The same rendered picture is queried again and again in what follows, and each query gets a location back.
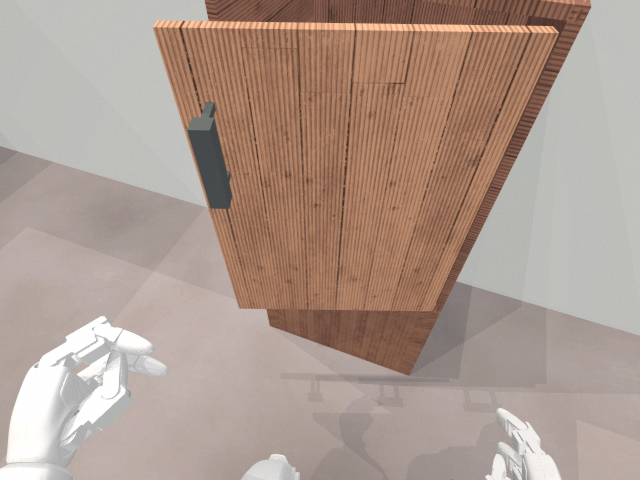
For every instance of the handle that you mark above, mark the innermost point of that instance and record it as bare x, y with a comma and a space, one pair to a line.
205, 142

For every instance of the robot right hand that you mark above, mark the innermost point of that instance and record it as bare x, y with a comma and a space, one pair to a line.
534, 465

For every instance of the left robot thigh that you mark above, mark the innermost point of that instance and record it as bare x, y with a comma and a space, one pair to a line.
271, 470

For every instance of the robot left hand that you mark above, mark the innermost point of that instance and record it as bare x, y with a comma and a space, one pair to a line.
43, 428

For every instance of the cupboard door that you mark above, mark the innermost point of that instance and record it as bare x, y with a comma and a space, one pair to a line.
359, 153

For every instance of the robot left shin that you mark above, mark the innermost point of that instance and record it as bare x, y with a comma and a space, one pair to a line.
278, 457

